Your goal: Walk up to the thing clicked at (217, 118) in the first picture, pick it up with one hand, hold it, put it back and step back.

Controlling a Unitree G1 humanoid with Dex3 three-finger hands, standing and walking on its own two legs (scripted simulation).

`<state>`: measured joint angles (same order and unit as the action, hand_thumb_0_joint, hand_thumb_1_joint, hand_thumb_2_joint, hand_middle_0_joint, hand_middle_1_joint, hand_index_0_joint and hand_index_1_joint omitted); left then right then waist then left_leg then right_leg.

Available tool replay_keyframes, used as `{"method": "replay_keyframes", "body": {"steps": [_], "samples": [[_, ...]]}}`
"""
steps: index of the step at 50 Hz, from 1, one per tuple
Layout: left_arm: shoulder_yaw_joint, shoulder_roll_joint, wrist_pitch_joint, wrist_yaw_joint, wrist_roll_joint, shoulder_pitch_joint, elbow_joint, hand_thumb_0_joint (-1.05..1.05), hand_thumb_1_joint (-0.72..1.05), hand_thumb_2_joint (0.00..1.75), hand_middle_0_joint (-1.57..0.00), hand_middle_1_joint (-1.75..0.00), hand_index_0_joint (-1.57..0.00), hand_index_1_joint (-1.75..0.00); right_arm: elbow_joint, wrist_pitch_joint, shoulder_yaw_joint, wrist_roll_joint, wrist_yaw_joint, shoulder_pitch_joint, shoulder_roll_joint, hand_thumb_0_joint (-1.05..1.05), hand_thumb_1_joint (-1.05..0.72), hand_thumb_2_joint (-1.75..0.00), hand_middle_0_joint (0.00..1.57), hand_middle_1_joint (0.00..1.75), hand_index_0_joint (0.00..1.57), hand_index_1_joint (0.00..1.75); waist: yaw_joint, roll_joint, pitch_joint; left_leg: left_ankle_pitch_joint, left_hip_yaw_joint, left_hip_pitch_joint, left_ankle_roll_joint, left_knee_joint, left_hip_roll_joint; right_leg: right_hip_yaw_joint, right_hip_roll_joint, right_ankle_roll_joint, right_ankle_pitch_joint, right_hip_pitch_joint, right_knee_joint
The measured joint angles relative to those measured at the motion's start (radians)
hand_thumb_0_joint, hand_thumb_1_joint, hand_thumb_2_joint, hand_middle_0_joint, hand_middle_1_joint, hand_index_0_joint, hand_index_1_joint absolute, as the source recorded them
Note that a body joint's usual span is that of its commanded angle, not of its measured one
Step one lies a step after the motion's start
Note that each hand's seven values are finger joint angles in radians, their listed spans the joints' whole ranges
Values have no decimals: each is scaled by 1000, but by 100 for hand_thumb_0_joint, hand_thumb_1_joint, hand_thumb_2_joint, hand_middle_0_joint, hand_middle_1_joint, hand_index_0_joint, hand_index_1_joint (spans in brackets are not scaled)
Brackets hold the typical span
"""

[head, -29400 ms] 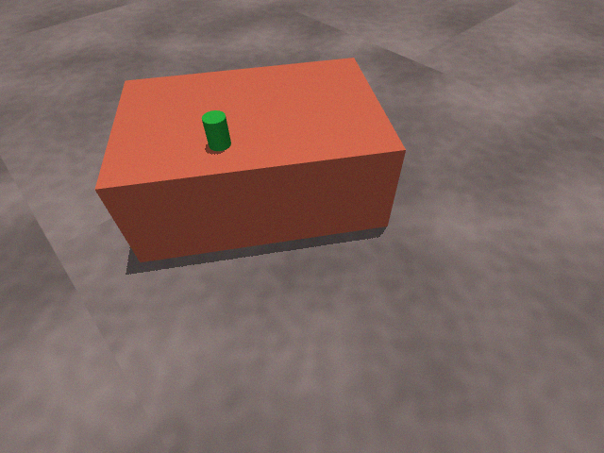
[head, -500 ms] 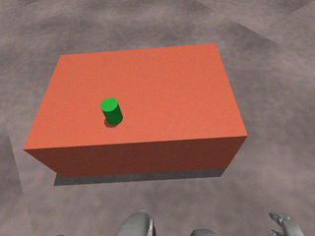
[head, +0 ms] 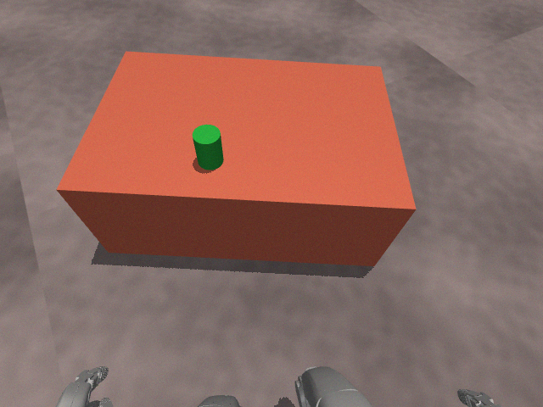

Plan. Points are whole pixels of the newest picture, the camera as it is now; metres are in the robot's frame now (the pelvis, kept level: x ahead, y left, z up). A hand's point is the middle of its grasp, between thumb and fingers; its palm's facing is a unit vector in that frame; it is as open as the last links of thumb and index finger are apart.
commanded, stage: step back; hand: left
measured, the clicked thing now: (208, 147) +0.82 +0.19 -0.29
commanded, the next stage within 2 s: none
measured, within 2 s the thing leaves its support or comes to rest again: neither
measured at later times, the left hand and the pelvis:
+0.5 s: hand out of the picture -0.05 +0.25 -0.14, palm faces -0.01 -0.89 -0.45, open 7.4 cm; pelvis -0.17 -0.03 -0.01, yaw +0 degrees
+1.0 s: hand out of the picture -0.28 +0.22 -0.15, palm faces -0.05 -0.91 -0.40, open 7.4 cm; pelvis -0.34 -0.05 -0.01, yaw -4 degrees
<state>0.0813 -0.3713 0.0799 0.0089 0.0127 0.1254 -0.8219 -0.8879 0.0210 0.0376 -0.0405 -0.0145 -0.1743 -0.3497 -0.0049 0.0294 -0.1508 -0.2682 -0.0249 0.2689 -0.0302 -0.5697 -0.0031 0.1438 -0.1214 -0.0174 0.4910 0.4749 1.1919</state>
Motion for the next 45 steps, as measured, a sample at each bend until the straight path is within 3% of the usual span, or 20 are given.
{"method": "replay_keyframes", "body": {"steps": [3, 6, 10, 12, 15, 18, 20, 23, 25, 27, 30, 33, 35, 37, 40, 43, 45], "samples": [[8, -12, -10, 3, 4, 24, -4, 1, 90, 89, -20, -30, -20, -30, 22, -4, 4, 6, -5, 30, -4, 1, -90, -90, 21, 30, 20, 30, 16, 2, -6, 29, 14, 31, 3, 2, 12, 4, 19, 27, 2, -58, -41], [9, -23, -17, 5, 7, 42, -15, 1, 90, 90, -20, -30, -20, -30, 53, -6, 5, 8, -6, 68, -12, 0, -90, -90, 21, 30, 20, 30, 29, 1, -25, 45, 37, 71, 8, -25, 27, -24, 63, 42, 13, -128, -198], [5, -23, -31, -1, 11, 57, -43, 1, 90, 90, -20, -30, -20, -30, 79, 7, 6, 13, 3, 109, -34, 0, -90, -90, 21, 30, 20, 30, 37, -21, -38, 50, 58, 142, 32, -100, 53, -81, 102, 25, -82, -242, -510], [-1, 10, -37, -5, 21, 53, -63, 1, 91, 90, -20, -30, -20, -30, 70, 22, 15, 22, 4, 120, -59, 0, -90, -90, 21, 30, 20, 30, 21, -98, -53, 49, 7, 164, 29, -132, 82, -119, 61, 11, -108, -252, -532], [-13, 17, -35, -18, 28, 83, -56, 1, 90, 89, -20, -30, -20, -30, 44, 43, 21, 31, -6, 90, -50, 0, -90, -90, 21, 30, 20, 30, 41, -73, -14, -180, -53, 223, 29, -338, -21, -100, 96, -5, -128, -205, -506], [-12, 22, -28, -12, 31, 89, -54, 1, 90, 89, -20, -30, -20, -30, 28, 40, 16, 39, -1, 49, -54, 0, -90, -90, 21, 30, 20, 30, 41, -54, 13, -193, -101, 230, 29, -524, -100, -89, 130, -3, -178, -184, -548], [-8, 23, -26, -8, 34, 76, -43, 1, 90, 89, -20, -30, -20, -30, 20, 33, 14, 38, -6, 19, -60, 0, -90, -90, 21, 30, 20, 30, 33, -57, 25, -189, -117, 209, 37, -569, -115, -102, 138, -1, -205, -160, -565], [-6, 15, -31, 2, 38, 41, -8, 1, 90, 89, -20, -30, -20, -30, 5, 31, 11, 34, -13, -12, -63, 0, -90, -90, 21, 30, 20, 30, 20, -64, 17, -220, -101, 132, 51, -482, -94, -130, 143, 2, -237, -122, -568], [-5, 5, -33, 9, 37, 9, 18, 1, 90, 89, -20, -30, -20, -30, -2, 28, 8, 28, -14, -25, -57, 1, -90, -90, 21, 30, 20, 30, 9, -59, -1, -239, -68, 69, 53, -347, -65, -156, 152, 5, -251, -95, -553], [-6, -7, -32, 12, 31, -24, 40, 1, 90, 89, -20, -30, -20, -30, -8, 22, 7, 22, -11, -33, -48, 1, -90, -90, 21, 30, 20, 30, 0, -49, -19, -194, -32, 1, 47, -176, -40, -179, 164, 11, -256, -62, -519], [-4, -37, -18, 11, 18, -59, 44, 1, 90, 89, -20, -30, -20, -30, -24, 19, 5, 10, -3, -16, -4, 1, -90, -90, 21, 30, 20, 30, 19, 43, -66, -95, 23, -43, 12, -78, -80, -127, 200, 12, -247, -28, -454], [-10, -20, 4, 13, 11, -45, 10, 1, 90, 89, -20, -30, -20, -30, -15, 19, -6, 0, 11, -25, -2, 1, -90, -90, 21, 30, 20, 30, -8, 10, -39, -71, -5, -10, 0, -88, -38, -84, 102, 9, -8, 7, -231], [-13, -14, 8, 7, 3, -27, -3, 1, 90, 89, -20, -30, -20, -30, -12, 20, -9, -8, 8, -24, -1, 1, -90, -90, 21, 30, 20, 30, -9, -5, -15, -34, -12, 1, 1, -53, -11, -48, 46, 6, 17, 14, -75], [-13, -16, 4, 2, -1, -6, -7, 1, 90, 89, -20, -30, -20, -30, -1, 19, -10, -7, 5, -13, -3, 1, -90, -90, 21, 30, 20, 30, 2, -6, 7, 2, -4, 20, 7, -23, 6, -26, 24, 6, 12, -1, 4], [-12, -18, -8, 1, 2, 15, -14, 1, 90, 89, -20, -30, -20, -30, 25, 16, -5, -2, 4, 20, -14, 1, -90, -90, 21, 30, 20, 30, 16, -9, 8, 42, 7, 60, 12, -11, 22, -35, 45, 25, 21, -85, -81], [-17, -21, -29, 0, 7, 37, -31, 1, 90, 89, -20, -30, -20, -30, 52, 13, 0, 0, 7, 65, -30, 1, -90, -90, 21, 30, 20, 30, 33, -14, -1, 63, 35, 108, 20, -34, 39, -73, 94, 29, 6, -197, -338], [-18, -21, -47, -1, 12, 52, -56, 1, 90, 90, -20, -30, -20, -30, 62, 17, 2, 3, 11, 93, -42, 0, -90, -90, 21, 30, 20, 30, 37, -24, -2, 62, 49, 148, 31, -80, 54, -98, 109, 21, -66, -280, -551]]}}
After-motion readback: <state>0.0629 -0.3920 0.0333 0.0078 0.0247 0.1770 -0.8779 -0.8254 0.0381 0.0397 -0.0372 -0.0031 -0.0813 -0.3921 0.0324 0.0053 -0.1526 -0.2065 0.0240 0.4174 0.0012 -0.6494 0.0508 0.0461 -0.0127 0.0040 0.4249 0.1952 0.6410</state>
